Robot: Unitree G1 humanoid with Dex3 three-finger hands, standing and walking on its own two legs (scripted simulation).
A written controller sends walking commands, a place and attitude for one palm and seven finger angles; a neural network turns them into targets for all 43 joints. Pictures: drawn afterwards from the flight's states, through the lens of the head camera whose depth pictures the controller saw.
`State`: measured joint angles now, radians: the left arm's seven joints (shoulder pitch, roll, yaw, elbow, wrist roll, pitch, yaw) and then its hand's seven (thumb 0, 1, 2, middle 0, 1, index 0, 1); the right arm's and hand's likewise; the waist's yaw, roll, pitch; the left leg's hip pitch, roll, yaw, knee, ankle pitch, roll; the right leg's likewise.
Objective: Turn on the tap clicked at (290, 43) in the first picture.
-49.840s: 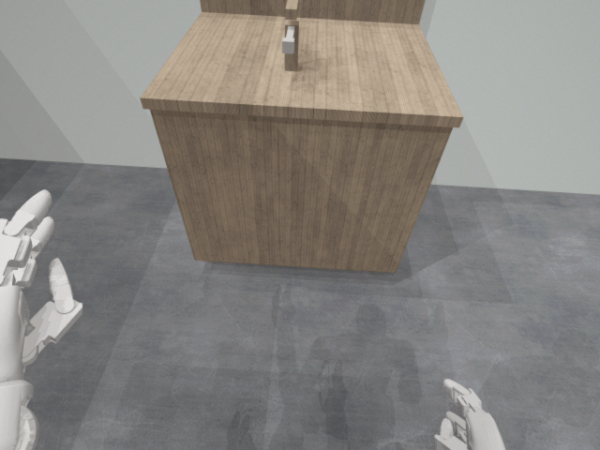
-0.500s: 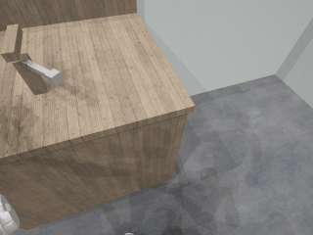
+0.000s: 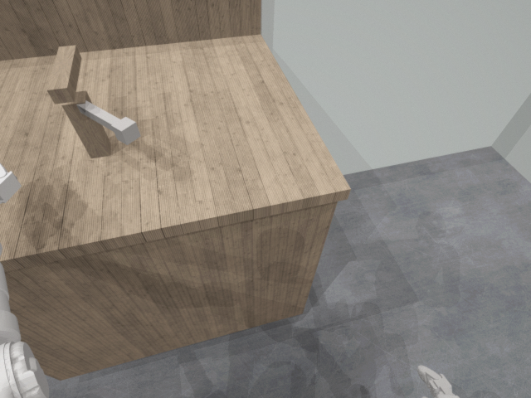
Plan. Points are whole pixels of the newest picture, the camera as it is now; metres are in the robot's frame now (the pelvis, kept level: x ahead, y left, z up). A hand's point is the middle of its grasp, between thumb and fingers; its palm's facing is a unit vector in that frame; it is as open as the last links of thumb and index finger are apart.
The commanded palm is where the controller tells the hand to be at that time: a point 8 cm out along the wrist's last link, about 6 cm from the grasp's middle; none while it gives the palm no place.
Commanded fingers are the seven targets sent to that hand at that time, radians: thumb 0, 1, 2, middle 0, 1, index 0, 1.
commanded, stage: reach beside the lever's end, fingers flat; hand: left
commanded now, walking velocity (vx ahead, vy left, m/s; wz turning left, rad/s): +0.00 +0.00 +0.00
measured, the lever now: (126, 130) +0.47 +0.26 +0.14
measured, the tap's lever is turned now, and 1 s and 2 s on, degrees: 40 40 40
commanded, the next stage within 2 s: push the lever round in 0.12 s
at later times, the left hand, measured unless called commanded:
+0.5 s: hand (35, 171) +0.38 +0.37 +0.13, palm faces +0.55 -0.83 -0.06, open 7.8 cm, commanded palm +0.32 +0.40 +0.14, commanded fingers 0.00 0.90 0.90 -0.15 -0.15 -0.15 -0.15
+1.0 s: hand (52, 170) +0.38 +0.34 +0.13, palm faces +0.55 -0.83 -0.06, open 7.8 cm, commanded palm +0.33 +0.37 +0.14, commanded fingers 0.00 0.90 0.90 -0.15 -0.15 -0.15 -0.15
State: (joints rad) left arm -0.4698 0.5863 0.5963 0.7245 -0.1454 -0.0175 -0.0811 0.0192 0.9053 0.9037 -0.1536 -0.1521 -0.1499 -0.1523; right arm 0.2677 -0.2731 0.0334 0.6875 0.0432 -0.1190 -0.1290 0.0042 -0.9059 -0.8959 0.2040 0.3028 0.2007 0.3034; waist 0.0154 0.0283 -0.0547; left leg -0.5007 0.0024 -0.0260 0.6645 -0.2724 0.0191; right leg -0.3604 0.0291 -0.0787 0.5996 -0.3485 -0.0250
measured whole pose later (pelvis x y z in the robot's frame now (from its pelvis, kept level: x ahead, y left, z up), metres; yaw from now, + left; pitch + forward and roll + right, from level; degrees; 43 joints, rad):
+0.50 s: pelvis +0.00 -0.01 +0.00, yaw -2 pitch +7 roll -2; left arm -0.46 0.62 0.65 0.79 -0.15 -0.06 -0.10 0.02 0.90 0.90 -0.16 -0.15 -0.15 -0.15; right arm 0.36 -0.29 0.01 0.72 0.05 -0.07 -0.12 0.01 -0.91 -0.90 0.20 0.30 0.20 0.30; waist -0.03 0.03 -0.07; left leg -0.52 0.03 0.00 0.68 -0.29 0.01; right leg -0.40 0.05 -0.05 0.63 -0.36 -0.04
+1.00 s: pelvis +0.00 -0.01 +0.00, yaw -1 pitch +6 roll -2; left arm -0.48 0.54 0.57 0.73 -0.13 -0.03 -0.01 0.02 0.90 0.90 -0.16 -0.15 -0.15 -0.15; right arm 0.28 -0.27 0.03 0.70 0.04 -0.09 -0.12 0.00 -0.91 -0.90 0.20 0.30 0.20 0.30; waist -0.01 0.03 -0.07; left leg -0.51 0.02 -0.01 0.67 -0.28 0.01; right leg -0.38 0.05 -0.06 0.61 -0.35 -0.04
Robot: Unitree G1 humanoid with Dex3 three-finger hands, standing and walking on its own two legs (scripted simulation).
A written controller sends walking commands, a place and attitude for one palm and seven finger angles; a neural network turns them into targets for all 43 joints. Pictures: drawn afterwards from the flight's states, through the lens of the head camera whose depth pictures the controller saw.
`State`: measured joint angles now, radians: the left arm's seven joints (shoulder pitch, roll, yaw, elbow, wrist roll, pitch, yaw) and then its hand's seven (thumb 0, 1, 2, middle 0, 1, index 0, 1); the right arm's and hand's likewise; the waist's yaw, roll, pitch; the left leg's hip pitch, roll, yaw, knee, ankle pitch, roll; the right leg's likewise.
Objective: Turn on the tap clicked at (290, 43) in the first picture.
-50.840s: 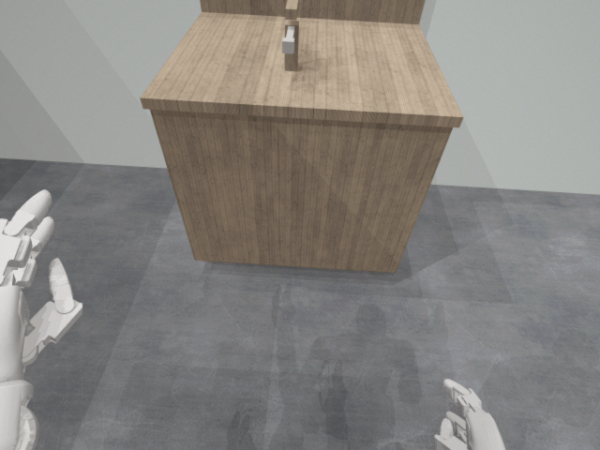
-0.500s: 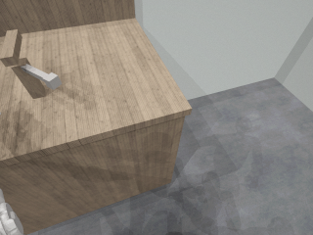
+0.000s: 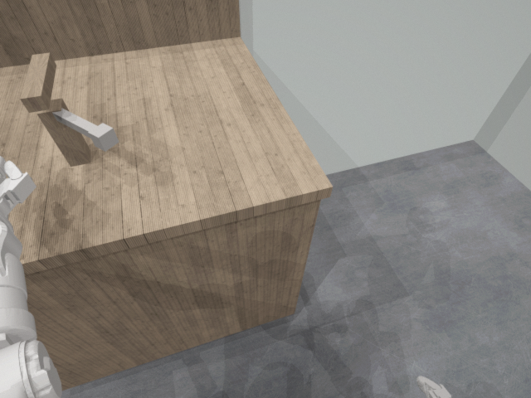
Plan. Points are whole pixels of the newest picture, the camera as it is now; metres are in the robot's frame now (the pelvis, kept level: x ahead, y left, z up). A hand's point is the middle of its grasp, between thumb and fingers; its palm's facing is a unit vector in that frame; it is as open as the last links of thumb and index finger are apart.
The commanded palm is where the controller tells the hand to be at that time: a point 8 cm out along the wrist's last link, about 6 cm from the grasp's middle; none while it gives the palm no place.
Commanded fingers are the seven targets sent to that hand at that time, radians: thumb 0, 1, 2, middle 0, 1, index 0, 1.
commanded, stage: push the lever round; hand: left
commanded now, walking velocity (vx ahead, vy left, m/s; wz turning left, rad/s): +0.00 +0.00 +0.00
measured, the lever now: (104, 137) +0.46 +0.28 +0.14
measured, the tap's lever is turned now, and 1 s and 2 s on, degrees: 40 40 51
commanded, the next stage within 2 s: none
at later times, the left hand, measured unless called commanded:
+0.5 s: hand (52, 173) +0.39 +0.33 +0.14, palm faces +0.65 -0.76 -0.06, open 7.8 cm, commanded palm +0.34 +0.35 +0.14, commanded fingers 0.00 0.90 0.90 -0.15 -0.15 -0.15 -0.15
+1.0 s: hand (70, 169) +0.39 +0.31 +0.14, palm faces +0.74 -0.67 -0.06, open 7.8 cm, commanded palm +0.35 +0.32 +0.14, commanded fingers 0.00 0.90 0.90 -0.15 -0.15 -0.15 -0.15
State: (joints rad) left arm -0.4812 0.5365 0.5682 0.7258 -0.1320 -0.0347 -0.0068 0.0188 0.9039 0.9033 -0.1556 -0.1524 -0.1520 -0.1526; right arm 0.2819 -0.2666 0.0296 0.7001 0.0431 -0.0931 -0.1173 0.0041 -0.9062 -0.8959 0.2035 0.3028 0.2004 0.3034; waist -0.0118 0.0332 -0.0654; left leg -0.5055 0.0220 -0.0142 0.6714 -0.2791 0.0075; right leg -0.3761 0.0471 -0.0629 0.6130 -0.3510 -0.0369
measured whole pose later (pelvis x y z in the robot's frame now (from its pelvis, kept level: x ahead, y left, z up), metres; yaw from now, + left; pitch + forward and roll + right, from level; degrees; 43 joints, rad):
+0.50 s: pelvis +0.01 +0.00 +0.00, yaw +0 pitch +5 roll -1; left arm -0.44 0.40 0.52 0.57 -0.10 0.02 0.21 0.02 0.90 0.90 -0.16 -0.15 -0.15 -0.15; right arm 0.28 -0.26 0.01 0.74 0.02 -0.07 -0.11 0.01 -0.91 -0.90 0.20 0.30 0.20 0.30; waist -0.02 0.04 -0.07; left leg -0.46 0.02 -0.01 0.64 -0.28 0.01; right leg -0.33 0.04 -0.05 0.59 -0.35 -0.03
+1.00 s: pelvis +0.00 -0.01 +0.00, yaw +1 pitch +4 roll -1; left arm -0.51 0.31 0.46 0.58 -0.04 0.05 0.42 0.02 0.90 0.90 -0.16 -0.15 -0.15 -0.15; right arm 0.24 -0.25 0.00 0.76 0.00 -0.03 -0.10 0.00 -0.91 -0.90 0.20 0.30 0.20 0.30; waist -0.01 0.04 -0.07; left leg -0.44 0.01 -0.02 0.62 -0.27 0.00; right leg -0.31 0.04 -0.07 0.58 -0.35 -0.04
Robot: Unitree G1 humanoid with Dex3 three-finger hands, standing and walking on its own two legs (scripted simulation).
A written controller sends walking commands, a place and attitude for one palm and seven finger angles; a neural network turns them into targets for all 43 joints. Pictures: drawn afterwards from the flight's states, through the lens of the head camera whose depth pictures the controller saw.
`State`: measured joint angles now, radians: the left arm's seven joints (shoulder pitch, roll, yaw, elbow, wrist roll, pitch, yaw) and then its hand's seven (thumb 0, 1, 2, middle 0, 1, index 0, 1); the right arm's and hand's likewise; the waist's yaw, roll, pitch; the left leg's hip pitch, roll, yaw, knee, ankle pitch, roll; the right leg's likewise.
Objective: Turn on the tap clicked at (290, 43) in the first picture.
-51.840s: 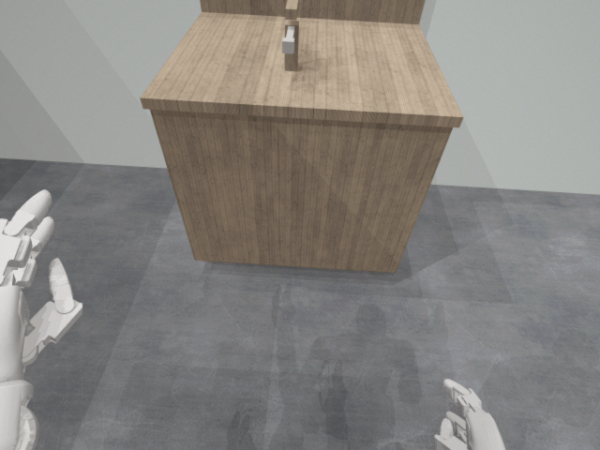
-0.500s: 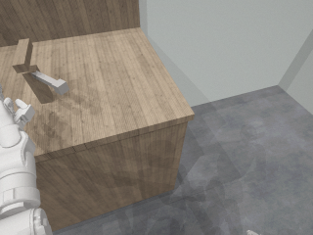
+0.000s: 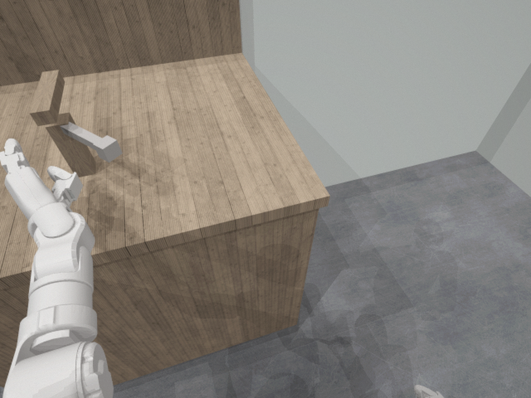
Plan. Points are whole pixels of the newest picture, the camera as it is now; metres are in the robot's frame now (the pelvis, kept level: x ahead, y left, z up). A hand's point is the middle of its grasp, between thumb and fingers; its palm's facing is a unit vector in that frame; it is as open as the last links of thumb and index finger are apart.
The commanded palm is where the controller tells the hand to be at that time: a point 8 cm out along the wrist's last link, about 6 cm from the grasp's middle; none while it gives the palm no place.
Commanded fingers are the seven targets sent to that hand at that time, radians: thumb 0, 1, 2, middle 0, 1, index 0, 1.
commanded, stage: push the lever round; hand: left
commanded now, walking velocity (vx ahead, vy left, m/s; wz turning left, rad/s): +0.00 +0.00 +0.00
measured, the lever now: (108, 148) +0.46 +0.28 +0.14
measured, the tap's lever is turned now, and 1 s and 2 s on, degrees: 40 51 66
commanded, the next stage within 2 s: lift the hand up off the lever in 1.52 s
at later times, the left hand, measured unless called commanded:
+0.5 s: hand (99, 166) +0.43 +0.29 +0.13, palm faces +0.81 -0.59 -0.07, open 7.8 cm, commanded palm +0.38 +0.30 +0.13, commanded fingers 0.00 0.90 0.90 -0.15 -0.15 -0.15 -0.15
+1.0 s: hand (119, 151) +0.46 +0.27 +0.13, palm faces +0.85 -0.53 -0.08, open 7.7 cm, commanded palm +0.41 +0.28 +0.13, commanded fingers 0.00 0.90 0.90 -0.15 -0.15 -0.15 -0.15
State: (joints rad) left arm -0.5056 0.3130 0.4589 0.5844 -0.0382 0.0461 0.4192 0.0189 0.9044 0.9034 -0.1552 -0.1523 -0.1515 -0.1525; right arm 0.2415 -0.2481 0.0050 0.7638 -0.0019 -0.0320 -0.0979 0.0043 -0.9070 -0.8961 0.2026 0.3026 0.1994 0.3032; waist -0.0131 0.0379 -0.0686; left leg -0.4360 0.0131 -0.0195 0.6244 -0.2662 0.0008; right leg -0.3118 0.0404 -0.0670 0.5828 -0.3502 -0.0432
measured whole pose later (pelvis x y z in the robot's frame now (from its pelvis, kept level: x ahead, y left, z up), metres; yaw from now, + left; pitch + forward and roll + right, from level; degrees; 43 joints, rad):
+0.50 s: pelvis +0.00 +0.00 +0.00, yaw +0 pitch +6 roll -1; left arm -0.64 0.26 0.48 0.72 0.04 0.04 0.63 0.02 0.90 0.90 -0.16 -0.15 -0.15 -0.15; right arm 0.27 -0.24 -0.02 0.80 -0.04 0.00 -0.06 0.00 -0.91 -0.90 0.20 0.30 0.20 0.30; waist -0.05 0.04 -0.09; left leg -0.47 0.01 -0.01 0.64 -0.28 0.00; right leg -0.35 0.04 -0.06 0.60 -0.36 -0.04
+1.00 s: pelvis +0.01 +0.00 -0.01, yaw +0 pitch +9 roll -1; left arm -0.83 0.25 0.52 0.91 0.10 0.01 0.78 0.02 0.92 0.91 -0.16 -0.15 -0.15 -0.15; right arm 0.30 -0.23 -0.03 0.82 -0.08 0.01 0.00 0.00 -0.91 -0.90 0.20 0.30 0.20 0.30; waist -0.08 0.05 -0.11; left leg -0.55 0.01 -0.02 0.68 -0.29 0.00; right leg -0.43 0.04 -0.07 0.64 -0.38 -0.04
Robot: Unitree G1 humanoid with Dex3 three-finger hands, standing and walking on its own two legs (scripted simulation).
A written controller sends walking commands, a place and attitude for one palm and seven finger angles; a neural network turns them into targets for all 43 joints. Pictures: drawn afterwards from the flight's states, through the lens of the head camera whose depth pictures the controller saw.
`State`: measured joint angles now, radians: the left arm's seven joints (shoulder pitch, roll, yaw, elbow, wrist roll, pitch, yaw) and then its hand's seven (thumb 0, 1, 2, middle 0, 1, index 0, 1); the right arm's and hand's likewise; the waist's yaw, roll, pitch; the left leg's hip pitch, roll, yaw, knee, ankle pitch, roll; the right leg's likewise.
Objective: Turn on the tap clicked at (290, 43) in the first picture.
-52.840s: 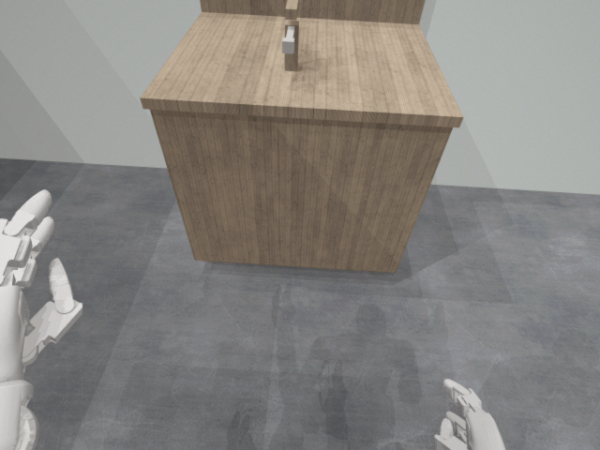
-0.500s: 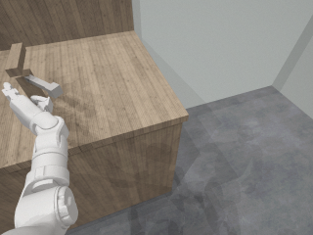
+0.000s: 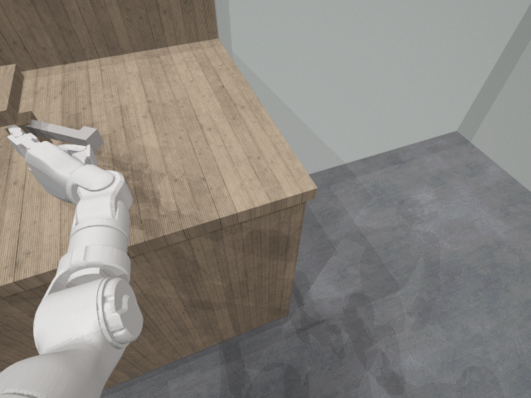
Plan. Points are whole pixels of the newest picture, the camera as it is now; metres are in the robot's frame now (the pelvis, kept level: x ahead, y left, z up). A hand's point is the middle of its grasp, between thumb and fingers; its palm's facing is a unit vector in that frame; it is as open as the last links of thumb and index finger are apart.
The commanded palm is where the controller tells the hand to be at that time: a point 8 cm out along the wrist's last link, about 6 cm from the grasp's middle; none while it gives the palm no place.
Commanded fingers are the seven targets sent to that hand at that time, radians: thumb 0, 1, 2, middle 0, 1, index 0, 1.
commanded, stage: push the lever round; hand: left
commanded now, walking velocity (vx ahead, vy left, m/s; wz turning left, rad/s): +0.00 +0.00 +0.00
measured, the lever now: (88, 140) +0.48 +0.27 +0.14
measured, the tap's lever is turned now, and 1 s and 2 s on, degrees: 51 66 66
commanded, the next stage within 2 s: lift the hand up off the lever in 0.52 s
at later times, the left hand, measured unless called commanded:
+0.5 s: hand (98, 141) +0.48 +0.26 +0.14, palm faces +0.85 -0.52 -0.13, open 7.8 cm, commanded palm +0.43 +0.27 +0.14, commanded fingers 0.00 0.90 0.90 -0.15 -0.15 -0.15 -0.15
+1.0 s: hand (99, 133) +0.48 +0.25 +0.15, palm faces +0.84 -0.53 -0.09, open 7.7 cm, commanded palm +0.42 +0.27 +0.15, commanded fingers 0.00 0.90 0.90 -0.15 -0.15 -0.15 -0.15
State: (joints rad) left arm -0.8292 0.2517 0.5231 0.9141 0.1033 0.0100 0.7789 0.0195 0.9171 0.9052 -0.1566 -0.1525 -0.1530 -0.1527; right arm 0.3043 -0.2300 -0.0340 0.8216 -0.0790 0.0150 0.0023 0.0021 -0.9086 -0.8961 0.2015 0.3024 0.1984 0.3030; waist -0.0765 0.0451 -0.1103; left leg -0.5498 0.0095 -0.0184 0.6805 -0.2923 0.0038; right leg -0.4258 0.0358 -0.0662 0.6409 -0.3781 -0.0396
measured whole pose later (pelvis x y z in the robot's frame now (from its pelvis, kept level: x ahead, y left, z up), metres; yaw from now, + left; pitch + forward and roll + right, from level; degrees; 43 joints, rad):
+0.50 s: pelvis +0.00 -0.01 +0.00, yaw +1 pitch +11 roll -1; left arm -0.94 0.33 0.55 1.05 0.15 0.00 0.78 0.02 0.91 0.91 -0.16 -0.15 -0.15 -0.15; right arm 0.31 -0.25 -0.04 0.82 -0.09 0.01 0.00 0.00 -0.91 -0.90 0.20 0.30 0.20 0.30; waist -0.11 0.04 -0.11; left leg -0.60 0.02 -0.04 0.69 -0.29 -0.01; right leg -0.47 0.05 -0.09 0.65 -0.38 -0.06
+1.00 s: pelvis +0.01 -0.01 +0.00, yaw +0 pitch +10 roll -1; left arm -0.88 0.29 0.56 0.95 0.12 0.04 0.77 0.02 0.91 0.90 -0.15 -0.15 -0.17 -0.16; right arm 0.34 -0.24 -0.04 0.82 -0.08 0.01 0.01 0.00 -0.91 -0.90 0.20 0.30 0.20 0.30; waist -0.10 0.05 -0.12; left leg -0.53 0.02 -0.02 0.66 -0.30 -0.01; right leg -0.40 0.05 -0.07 0.61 -0.38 -0.05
